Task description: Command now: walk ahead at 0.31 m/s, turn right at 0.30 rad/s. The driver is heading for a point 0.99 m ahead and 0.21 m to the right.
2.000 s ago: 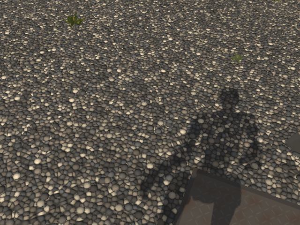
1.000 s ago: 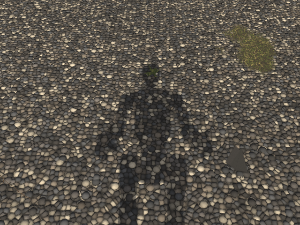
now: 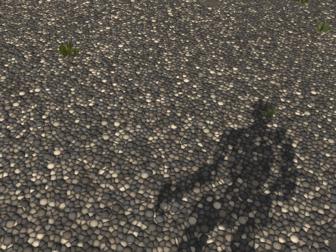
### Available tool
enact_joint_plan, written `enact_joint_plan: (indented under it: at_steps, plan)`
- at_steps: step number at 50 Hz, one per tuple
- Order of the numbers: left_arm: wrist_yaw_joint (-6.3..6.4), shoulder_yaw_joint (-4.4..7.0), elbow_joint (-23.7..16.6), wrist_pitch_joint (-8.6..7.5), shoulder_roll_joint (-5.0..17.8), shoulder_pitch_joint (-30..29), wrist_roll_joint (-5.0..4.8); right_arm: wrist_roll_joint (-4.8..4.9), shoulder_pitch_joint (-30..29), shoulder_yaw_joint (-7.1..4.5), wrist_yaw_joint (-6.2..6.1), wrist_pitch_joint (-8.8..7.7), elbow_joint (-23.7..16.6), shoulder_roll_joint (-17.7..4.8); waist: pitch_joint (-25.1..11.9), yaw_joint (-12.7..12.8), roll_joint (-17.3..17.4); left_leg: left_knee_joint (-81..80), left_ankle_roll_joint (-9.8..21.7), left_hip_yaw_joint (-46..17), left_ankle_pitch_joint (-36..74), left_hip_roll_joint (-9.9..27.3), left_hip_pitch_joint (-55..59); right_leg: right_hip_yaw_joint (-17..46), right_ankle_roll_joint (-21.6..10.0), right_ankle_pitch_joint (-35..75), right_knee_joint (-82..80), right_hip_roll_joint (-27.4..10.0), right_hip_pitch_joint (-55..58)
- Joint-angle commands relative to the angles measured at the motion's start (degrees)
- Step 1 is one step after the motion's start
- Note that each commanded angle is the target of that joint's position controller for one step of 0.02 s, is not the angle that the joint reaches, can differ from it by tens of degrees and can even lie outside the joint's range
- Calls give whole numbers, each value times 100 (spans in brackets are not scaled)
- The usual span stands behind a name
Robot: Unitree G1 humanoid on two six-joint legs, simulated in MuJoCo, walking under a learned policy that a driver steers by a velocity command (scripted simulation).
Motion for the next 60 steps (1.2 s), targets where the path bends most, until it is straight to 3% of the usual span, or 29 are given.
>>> enact_joint_plan:
  at_steps: [1, 6, 12, 13, 14, 15, 16, 17, 18, 19, 21, 23, 25, 30, 33, 37, 39, 40, 41, 42, 43, 44, 45, 46, 47, 48, 51, 56, 60]
  plan:
    - [-35, 48, -514, -164, 300, -515, 22, 15, -33, -328, -36, -181, -187, -996, 262, -225, 793, -1154, 847, -1150, -705, 1719, 675, 216, 19, 370, -415, -240, -1151]
    - [-151, -54, -734, -167, 132, -838, 15, 77, 140, -437, 19, -201, 43, -1174, 508, -349, 667, -1212, 862, -537, -306, 1843, 554, -45, -50, 530, -1087, -396, -1027]
    - [-291, -104, -1069, -142, 170, -1140, -3, 237, 290, -545, 117, -137, 260, -1398, 628, -382, 641, -772, 666, 47, -21, 1937, 651, -547, -514, -15, -1688, -313, -475]
    - [-298, -72, -1073, -134, 230, -974, 3, 262, 210, -556, 123, -115, 262, -1462, 528, -235, 648, -443, 593, 175, 546, 1907, 587, -721, -634, -126, -1804, -162, -91]
    - [-292, 8, -967, -129, 334, -491, 15, 292, 39, -553, 121, -91, 243, -1498, 255, 108, 610, 311, 440, 468, 1616, 1749, 351, -984, -769, 9, -2088, 130, 747]
    - [-251, 207, -713, -110, 668, 369, -3, 277, 102, -483, 125, -85, 244, -1334, -297, 509, 386, 1684, 224, 835, 2712, 1421, -89, -1115, -957, 126, -2248, 514, 2121]
    - [-143, 440, -463, -68, 1229, 1514, -68, 111, 100, -350, 111, -110, 117, -1056, -881, 992, -371, 3713, -172, 982, 1668, 1071, -1417, 15, -1333, -109, -2474, -8, 3776]
    - [-123, 468, -630, -164, 1909, 1324, -54, -72, 279, -130, 106, -245, -306, -357, -1293, 392, -1864, 5637, -551, 164, -2287, -42, -3579, 3644, -2345, -1648, -3618, -1424, 4800]
    - [-190, 302, -818, -314, 1372, 1192, -26, 187, -206, -231, 138, -417, -281, -982, -1471, 727, -817, 6167, -443, -948, -2099, 38, -4124, 4348, -2397, -2025, -4371, -1745, 4783]
    - [-213, 190, -782, -395, 1042, 977, 22, 363, -463, -282, 178, -504, -389, -1203, -828, 625, -630, 6085, -255, -895, -1527, 311, -4497, 3580, -2199, -1534, -4318, -1665, 4379]
    - [-193, 76, -909, -405, 699, 293, 48, 95, -389, -281, 111, -564, -266, -1151, -290, 197, -75, 5177, -161, -920, -636, 734, -3869, 2361, -1851, -270, -4170, -1163, 3117]
    - [-132, 19, -1087, -419, 590, -31, 151, 31, -243, -303, 148, -462, -217, -1114, -194, -46, -247, 4763, -235, -909, -156, 771, -3292, 1850, -1819, 666, -4401, -878, 2484]
    - [-66, 38, -1052, -460, 676, 34, 99, -20, -281, -279, 152, -354, -218, -997, -105, -105, -95, 4318, -412, -793, 176, 657, -3233, 1436, -1848, 1457, -4495, -730, 2251]
    - [77, 39, -800, -444, 680, 439, 45, 26, -1244, -119, 215, -359, -447, -645, 180, 198, -258, 2081, -603, -627, 1777, 291, -2966, 763, -1485, 1582, -4500, -313, 2058]
    - [82, 33, -589, -474, 695, 760, 40, 116, -1725, -60, 340, -424, -526, -594, 353, 461, -272, 1451, -459, -545, 2401, 259, -2751, 767, -1420, 1310, -4596, -534, 2260]
    - [88, 50, -363, -401, 723, 933, 74, 164, -1906, -80, 465, -462, -637, -743, 463, 465, -285, 1093, -24, -519, 1726, 242, -3182, 717, -1326, 2117, -4228, -960, 3361]
    - [116, 77, -353, -352, 819, 829, 97, 159, -1524, -142, 489, -450, -563, -880, 178, 241, -381, 1119, 209, -332, 1130, 3, -2703, 525, -1195, 3817, -3694, -964, 3704]
    - [130, 87, -366, -315, 880, 770, 130, 154, -1078, -219, 467, -428, -455, -1029, -187, 11, -459, 1203, 353, -172, 851, -221, -2115, 396, -1131, 5036, -3096, -881, 3815]
    - [144, 61, -409, -268, 877, 611, 147, 141, -296, -316, 432, -402, -268, -1207, -682, -441, -348, 1067, 541, -77, 1039, -360, -1049, 117, -981, 5707, -2039, -662, 3602]
    - [173, -25, -543, -265, 718, 631, 252, 104, 620, -374, 390, -363, -143, -1469, -1424, -765, 112, 1304, 889, -1186, 1310, 432, 744, 9, -816, 4363, -474, -486, 2422]
    - [93, -188, -640, -365, 133, 1409, 261, 112, 994, -490, 413, -364, -71, -1896, -2068, -317, 1670, 921, 2043, -4287, 248, 1815, 2814, -81, -261, -173, 1860, 713, -54]
    - [35, -189, -637, -513, 468, 1099, 185, 260, 1014, -372, 422, -350, -15, -1349, -2114, -558, 1372, 170, 2006, -5234, -648, 1862, 3056, 556, -274, -1596, 2420, 729, -865]
    - [-39, -129, -847, -638, 712, 418, -14, 241, 628, -320, 363, -309, -106, -1189, -1171, -600, 986, 34, 1713, -4403, -737, 1740, 2352, 617, -334, -1197, 2411, 378, -1317]
    - [-52, -167, -951, -737, 674, -1, 5, 172, 356, -299, 327, -271, -199, -1135, -709, -506, 330, -62, 1528, -3815, -289, 1504, 1514, 509, -388, -838, 2037, 156, -1187]
    - [-43, -149, -1013, -787, 631, -233, 122, 142, 146, -267, 314, -253, -239, -1059, -255, -326, 3, -177, 1468, -3379, 396, 1283, 777, 400, -351, -644, 1541, 12, -1075]
    - [-34, -126, -1037, -775, 615, -185, 205, 85, 66, -226, 287, -260, -282, -990, -203, -140, 97, -300, 1438, -3083, 885, 1106, 347, 391, -311, -471, 1201, -120, -743]
    - [-3, -177, -1050, -652, 400, 10, 273, 145, 40, -241, 215, -241, -283, -1039, -134, 66, 458, -484, 1517, -2614, 1601, 895, -314, 198, -42, -444, 386, -207, -456]
    - [4, -306, -1310, -646, 98, -1065, 246, 225, 388, -325, 66, -140, -130, -1301, 42, -314, 558, -423, 1104, -1985, 1335, 404, -1068, -9, 206, 1407, -1765, 121, 152]
    - [-73, -234, -1425, -722, 257, -1545, 123, 272, 776, -324, 21, -24, -5, -1271, -23, -475, 678, -7, 917, -2485, 709, 548, -684, 162, 154, 1738, -2594, 344, 520]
